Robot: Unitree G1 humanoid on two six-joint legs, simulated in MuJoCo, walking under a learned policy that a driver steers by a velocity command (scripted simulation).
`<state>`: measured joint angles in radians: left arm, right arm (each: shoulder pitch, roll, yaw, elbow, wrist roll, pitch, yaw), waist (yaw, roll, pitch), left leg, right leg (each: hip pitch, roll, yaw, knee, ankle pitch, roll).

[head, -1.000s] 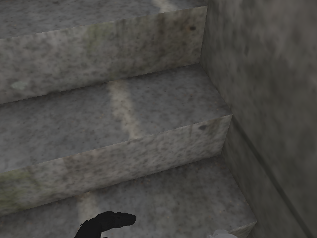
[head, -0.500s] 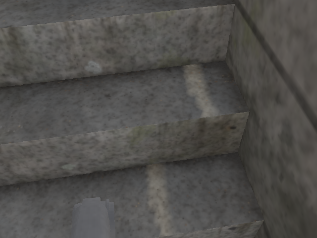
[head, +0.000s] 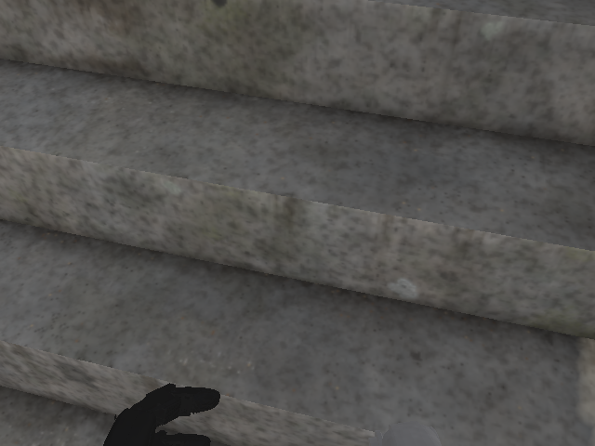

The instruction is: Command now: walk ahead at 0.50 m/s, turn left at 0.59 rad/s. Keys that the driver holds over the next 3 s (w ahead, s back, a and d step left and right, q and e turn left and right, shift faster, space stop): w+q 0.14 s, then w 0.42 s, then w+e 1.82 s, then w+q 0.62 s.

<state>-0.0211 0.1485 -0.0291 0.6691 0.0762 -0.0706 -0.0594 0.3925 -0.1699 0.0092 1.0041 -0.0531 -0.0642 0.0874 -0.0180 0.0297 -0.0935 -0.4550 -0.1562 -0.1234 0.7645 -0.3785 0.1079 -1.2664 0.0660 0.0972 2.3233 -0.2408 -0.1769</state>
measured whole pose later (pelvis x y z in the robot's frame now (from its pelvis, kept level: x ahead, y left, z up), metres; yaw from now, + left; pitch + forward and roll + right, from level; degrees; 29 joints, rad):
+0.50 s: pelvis +0.22 +0.01 +0.21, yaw +11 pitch +6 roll -3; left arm 0.50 0.11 -0.03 1.09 0.08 -0.08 -0.06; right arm 0.05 -0.23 0.02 0.79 -0.02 -0.04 0.08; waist 0.05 0.04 -0.15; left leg -1.29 0.04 -0.10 1.86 -0.16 0.21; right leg -0.30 0.01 -0.09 0.59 -0.40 -0.02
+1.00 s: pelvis +0.49 +0.19 +0.39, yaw +2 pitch +5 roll +4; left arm 0.24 0.24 0.05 1.07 0.00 -0.07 -0.14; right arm 0.32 -0.25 0.00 1.12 -0.06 -0.02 0.05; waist -0.05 -0.08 -0.10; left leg -0.51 0.06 0.31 0.81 -0.37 0.05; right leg -1.11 0.01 0.14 2.15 0.08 -0.24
